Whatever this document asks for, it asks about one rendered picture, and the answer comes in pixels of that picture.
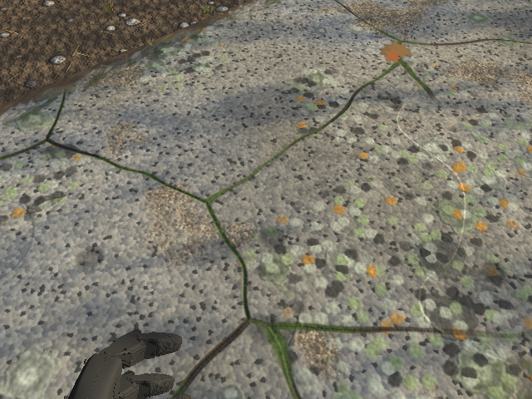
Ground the robot left hand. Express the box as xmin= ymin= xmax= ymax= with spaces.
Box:
xmin=64 ymin=329 xmax=191 ymax=399

